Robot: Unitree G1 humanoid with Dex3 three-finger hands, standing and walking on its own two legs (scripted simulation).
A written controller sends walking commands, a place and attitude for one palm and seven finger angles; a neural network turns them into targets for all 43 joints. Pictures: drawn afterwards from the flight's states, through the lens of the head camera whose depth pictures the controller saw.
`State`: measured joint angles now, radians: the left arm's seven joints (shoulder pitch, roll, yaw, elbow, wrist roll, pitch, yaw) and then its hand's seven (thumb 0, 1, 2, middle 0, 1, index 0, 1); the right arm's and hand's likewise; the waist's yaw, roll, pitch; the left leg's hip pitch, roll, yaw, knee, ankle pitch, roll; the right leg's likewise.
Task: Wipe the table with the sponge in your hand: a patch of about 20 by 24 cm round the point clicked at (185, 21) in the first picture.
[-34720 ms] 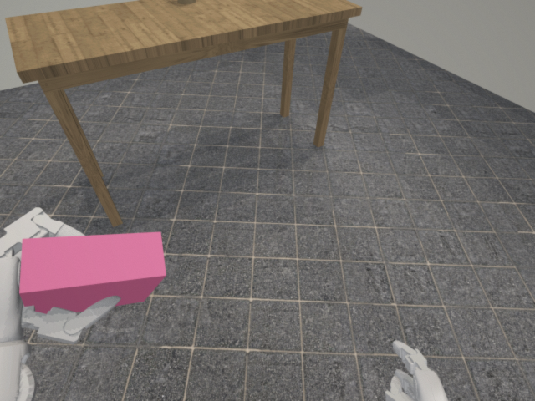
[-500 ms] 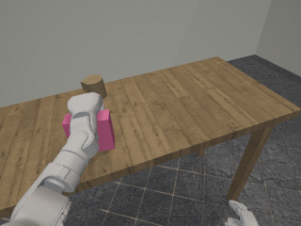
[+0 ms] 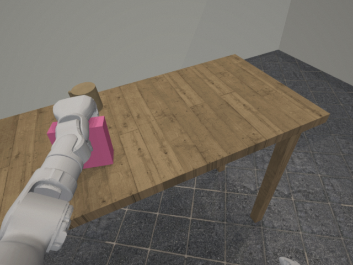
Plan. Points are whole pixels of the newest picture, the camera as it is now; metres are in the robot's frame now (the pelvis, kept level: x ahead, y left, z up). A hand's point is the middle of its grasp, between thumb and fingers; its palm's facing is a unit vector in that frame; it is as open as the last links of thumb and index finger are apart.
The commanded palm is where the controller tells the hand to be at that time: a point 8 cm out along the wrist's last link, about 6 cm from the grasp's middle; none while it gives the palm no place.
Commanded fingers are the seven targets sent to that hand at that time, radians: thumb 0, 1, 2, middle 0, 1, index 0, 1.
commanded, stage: wipe forward along the third lane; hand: left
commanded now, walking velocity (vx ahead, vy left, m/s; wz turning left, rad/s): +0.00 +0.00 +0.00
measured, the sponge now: (86, 150) +0.39 +0.26 +0.07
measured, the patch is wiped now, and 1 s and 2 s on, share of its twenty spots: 0.80 1.00 1.00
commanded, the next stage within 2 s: wipe back along the third lane in 0.46 s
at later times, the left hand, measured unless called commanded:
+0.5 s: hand (78, 114) +0.46 +0.29 +0.14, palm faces -0.10 -0.01 -0.99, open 9.6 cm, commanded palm +0.45 +0.29 +0.17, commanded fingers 0.00 0.10 1.30 -1.20 -1.60 -1.20 -1.60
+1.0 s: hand (75, 118) +0.45 +0.29 +0.13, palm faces +0.05 -0.03 -1.00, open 9.6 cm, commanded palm +0.40 +0.28 +0.16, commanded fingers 0.00 0.10 1.30 -1.20 -1.60 -1.20 -1.60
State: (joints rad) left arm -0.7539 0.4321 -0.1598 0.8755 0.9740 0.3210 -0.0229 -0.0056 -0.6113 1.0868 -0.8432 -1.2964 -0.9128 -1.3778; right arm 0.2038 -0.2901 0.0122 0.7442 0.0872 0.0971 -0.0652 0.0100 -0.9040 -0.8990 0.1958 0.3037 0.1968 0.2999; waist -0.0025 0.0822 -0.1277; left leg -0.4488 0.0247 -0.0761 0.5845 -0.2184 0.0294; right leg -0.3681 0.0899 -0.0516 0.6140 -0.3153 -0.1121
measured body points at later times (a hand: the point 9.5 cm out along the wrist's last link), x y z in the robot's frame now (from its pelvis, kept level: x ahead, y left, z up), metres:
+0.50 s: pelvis +0.01 +0.01 +0.00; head +0.02 -0.01 +0.45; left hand +0.46 +0.28 +0.19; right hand +0.08 -0.26 -0.13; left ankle +0.06 +0.17 -0.72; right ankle +0.00 -0.04 -0.72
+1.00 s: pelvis +0.03 +0.07 +0.01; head +0.01 +0.05 +0.46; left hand +0.44 +0.29 +0.19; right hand +0.18 -0.17 -0.10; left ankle +0.06 +0.17 -0.72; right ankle +0.00 -0.04 -0.72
